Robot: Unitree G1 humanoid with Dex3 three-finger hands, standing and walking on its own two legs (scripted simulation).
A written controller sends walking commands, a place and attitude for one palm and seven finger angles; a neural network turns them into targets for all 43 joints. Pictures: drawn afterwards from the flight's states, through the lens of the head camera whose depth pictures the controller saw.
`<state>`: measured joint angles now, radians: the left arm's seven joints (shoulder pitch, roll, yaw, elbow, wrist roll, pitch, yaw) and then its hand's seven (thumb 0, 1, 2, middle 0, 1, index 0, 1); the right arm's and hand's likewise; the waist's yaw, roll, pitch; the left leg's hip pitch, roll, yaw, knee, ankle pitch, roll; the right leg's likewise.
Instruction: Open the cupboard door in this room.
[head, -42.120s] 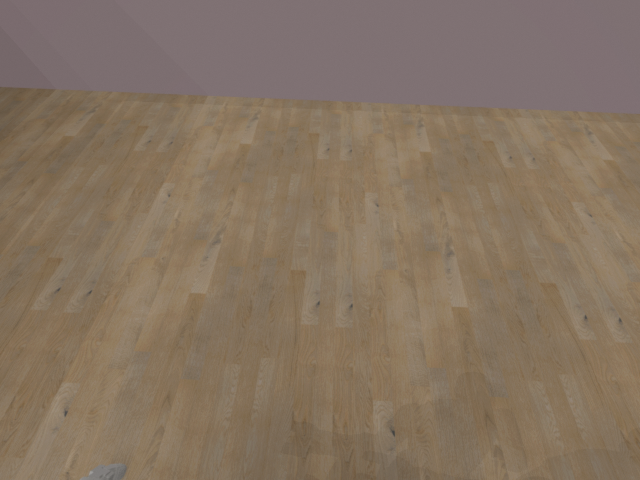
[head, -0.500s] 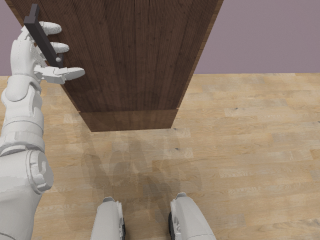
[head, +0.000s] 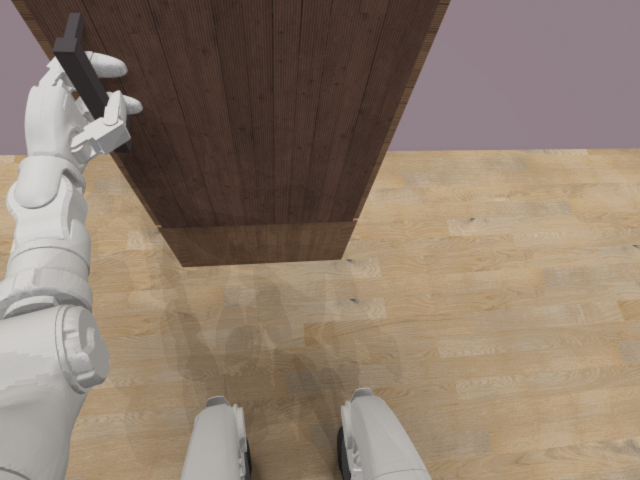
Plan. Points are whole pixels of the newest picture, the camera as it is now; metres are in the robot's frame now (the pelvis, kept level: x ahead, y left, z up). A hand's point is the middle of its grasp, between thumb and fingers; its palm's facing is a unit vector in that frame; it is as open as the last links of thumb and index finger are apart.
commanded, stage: pull the door open along its arc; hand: left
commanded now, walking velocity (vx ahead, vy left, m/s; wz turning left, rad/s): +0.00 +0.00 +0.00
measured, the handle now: (101, 90) +0.57 +0.22 +0.07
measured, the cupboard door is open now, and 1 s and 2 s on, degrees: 0 36 40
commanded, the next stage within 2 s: open thumb and fingers to let go in 1.04 s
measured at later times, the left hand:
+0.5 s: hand (128, 188) +0.43 +0.17 +0.07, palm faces +0.07 -1.00 +0.05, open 5.8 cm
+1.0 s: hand (219, 300) +0.31 +0.08 +0.07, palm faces +0.41 -0.91 +0.03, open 5.8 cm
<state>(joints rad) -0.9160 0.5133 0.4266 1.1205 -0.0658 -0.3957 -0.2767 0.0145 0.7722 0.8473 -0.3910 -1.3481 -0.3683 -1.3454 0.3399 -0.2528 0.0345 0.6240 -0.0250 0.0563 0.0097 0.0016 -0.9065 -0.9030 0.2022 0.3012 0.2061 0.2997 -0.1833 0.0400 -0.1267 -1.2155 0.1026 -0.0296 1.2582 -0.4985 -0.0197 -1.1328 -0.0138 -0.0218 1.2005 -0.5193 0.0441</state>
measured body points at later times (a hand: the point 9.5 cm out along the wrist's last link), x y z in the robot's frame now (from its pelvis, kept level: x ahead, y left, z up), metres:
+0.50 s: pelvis +0.02 +0.00 +0.03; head +0.13 +0.01 +0.46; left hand +0.42 +0.23 +0.07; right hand +0.09 -0.25 -0.09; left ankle +0.04 +0.13 -0.62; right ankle +0.02 -0.15 -0.62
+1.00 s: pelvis +0.02 -0.02 +0.03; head +0.08 -0.02 +0.48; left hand +0.28 +0.13 +0.07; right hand +0.21 -0.23 -0.07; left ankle +0.04 +0.13 -0.62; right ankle +0.02 -0.15 -0.62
